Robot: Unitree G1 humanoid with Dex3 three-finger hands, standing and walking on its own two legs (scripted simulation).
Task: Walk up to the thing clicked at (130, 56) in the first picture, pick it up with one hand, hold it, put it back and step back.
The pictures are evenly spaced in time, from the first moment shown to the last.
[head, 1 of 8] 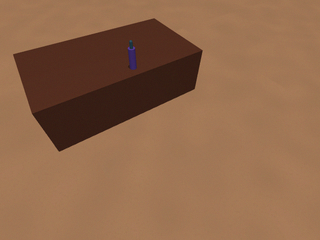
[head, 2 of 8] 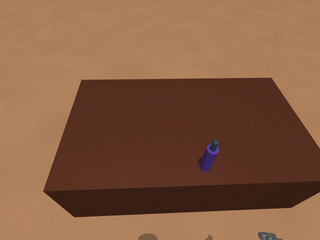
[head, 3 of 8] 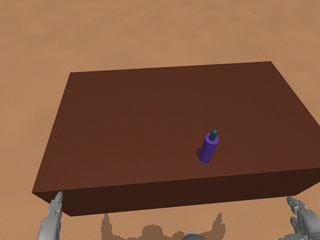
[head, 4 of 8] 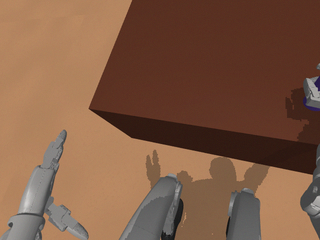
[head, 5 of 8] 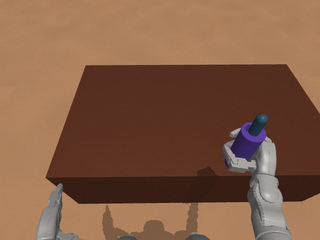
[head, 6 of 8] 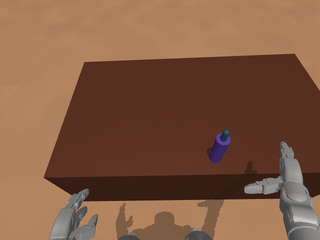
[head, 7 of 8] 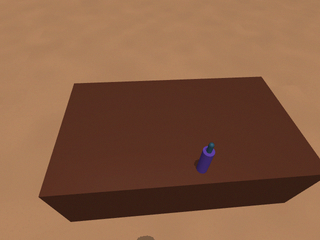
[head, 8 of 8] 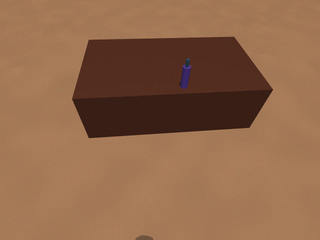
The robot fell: no
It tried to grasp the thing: yes
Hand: right
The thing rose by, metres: 0.30
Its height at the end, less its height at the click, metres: +0.00
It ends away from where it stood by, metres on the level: 0.02
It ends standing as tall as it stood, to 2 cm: yes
